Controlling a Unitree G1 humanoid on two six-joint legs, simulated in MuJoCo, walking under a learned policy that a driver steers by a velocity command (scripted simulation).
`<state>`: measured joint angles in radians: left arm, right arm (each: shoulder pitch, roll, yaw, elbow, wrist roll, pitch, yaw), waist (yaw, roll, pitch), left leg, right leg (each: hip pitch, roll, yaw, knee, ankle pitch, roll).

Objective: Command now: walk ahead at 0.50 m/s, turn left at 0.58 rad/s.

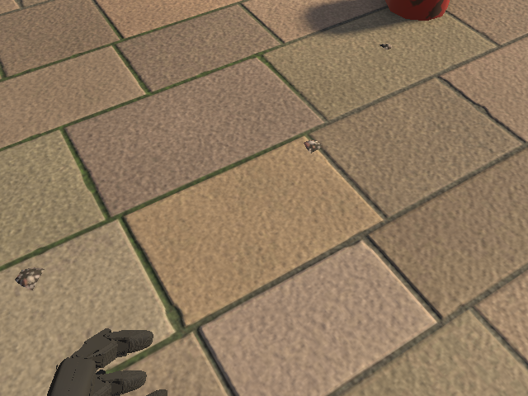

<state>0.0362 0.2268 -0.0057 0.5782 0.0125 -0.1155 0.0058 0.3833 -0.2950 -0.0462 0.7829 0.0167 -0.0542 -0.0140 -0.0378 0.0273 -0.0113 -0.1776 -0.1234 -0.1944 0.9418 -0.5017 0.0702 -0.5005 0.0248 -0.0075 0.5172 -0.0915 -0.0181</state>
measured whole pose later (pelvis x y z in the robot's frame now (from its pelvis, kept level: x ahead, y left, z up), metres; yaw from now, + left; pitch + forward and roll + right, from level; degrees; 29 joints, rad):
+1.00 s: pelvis +0.56 +0.12 +0.00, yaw +24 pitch +3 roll +1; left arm 0.08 0.25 0.03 0.67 0.01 -0.10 -0.03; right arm 0.37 -0.30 -0.07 0.78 0.01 -0.05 0.00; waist -0.07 0.00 -0.01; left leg -0.11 -0.04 -0.08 0.62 -0.46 0.03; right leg -0.50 -0.01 -0.02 0.56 -0.11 -0.03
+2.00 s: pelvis +1.04 +0.33 +0.01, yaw +10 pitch +2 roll +2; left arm 0.10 0.24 0.06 0.69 -0.02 -0.02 -0.05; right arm 0.32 -0.27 -0.08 0.87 0.01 -0.06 -0.02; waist -0.07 -0.03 0.02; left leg 0.09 0.01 0.26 0.28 -0.39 -0.03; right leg -0.61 -0.07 -0.04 0.65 -0.08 -0.06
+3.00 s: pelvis +1.45 +0.36 +0.01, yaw -13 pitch +0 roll +1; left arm 0.17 0.23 0.04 0.69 0.02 0.03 0.02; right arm 0.17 -0.24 -0.01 0.86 -0.02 -0.03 0.01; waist -0.03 0.01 0.01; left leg -0.24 -0.01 0.03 0.50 -0.26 0.00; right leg -0.29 -0.01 0.06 0.54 -0.24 0.02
